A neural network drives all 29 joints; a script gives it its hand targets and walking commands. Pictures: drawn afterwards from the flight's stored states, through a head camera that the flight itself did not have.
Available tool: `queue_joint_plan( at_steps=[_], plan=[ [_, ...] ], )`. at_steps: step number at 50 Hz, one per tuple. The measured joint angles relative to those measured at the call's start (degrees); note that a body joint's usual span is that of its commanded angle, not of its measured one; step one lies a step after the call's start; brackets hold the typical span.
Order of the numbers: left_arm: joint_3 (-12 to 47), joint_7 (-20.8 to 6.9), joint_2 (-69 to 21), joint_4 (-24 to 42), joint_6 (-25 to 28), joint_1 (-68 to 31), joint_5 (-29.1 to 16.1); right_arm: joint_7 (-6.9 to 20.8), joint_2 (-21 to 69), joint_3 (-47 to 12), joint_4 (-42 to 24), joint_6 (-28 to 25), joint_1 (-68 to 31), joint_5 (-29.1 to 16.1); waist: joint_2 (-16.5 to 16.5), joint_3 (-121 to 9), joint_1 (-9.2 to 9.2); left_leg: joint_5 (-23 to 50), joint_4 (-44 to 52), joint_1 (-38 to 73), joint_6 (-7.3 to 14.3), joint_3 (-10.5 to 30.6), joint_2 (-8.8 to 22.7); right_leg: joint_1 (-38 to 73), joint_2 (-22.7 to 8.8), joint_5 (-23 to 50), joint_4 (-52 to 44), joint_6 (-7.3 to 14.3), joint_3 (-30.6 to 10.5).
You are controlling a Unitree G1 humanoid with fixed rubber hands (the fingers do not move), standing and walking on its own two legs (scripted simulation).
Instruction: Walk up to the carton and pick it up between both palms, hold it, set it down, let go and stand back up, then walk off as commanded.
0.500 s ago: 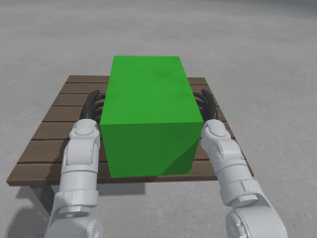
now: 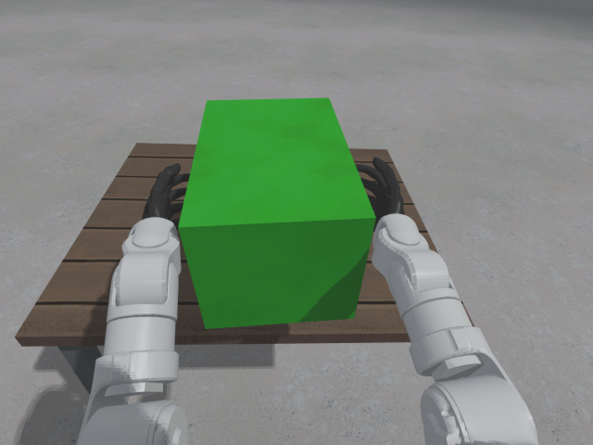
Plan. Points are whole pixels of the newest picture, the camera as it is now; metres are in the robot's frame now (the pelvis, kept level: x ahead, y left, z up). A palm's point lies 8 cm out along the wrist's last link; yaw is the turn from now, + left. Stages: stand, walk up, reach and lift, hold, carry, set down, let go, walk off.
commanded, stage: hold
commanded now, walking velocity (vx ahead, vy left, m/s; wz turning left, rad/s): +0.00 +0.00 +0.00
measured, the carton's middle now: (274, 200) +0.45 +0.01 +0.14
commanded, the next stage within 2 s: none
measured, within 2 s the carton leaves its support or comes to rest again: neither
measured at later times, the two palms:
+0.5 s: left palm (156, 219) +0.35 +0.16 +0.19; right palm (390, 209) +0.35 -0.14 +0.19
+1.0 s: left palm (154, 219) +0.36 +0.16 +0.18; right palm (387, 207) +0.36 -0.14 +0.19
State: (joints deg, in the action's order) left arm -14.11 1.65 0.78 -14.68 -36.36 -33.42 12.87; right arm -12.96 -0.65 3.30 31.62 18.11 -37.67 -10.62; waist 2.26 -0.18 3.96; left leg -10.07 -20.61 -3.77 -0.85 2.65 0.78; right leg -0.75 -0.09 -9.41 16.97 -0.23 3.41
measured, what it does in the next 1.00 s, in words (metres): stands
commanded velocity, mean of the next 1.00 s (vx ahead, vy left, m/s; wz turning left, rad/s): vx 0.00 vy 0.00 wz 0.00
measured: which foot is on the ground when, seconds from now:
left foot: down 0.00-1.00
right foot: down 0.00-1.00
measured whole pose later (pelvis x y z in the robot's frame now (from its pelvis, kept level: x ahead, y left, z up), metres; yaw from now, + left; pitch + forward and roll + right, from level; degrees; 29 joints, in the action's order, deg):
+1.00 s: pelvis +0.00 +0.00 +0.00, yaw +0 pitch -6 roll -1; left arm -15.0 1.2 0.6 -11.3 -41.9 -34.3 13.5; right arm -13.7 -1.3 2.9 30.1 23.0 -39.7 -12.2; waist 2.3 -1.5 3.9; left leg -10.0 -21.2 -4.9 -1.0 2.8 0.9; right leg -1.9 0.0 -9.5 17.8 0.0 3.5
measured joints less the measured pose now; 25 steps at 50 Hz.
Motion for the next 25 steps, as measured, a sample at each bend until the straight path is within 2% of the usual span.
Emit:
queue_joint_plan(
  at_steps=[17,25],
  plan=[
    [0.09,-0.10,-0.62,4.60,-3.87,0.99,0.67,-0.63,-0.92,-1.44,-2.94,2.98,0.22,-2.02,0.05,-0.17,0.33,-0.21,-0.37,0.71,0.10,-0.15,0.02,0.86,0.03,0.10,-0.10,-0.07,-0.16],
    [-0.80,-0.04,-0.57,3.07,-4.93,-1.00,0.90,-0.14,-0.70,-0.07,-0.94,3.96,-1.97,-1.25,-0.01,-0.75,-0.09,0.12,-0.43,-0.19,0.03,-0.45,0.13,-0.45,0.12,0.23,0.57,0.08,-0.48]
  ],
)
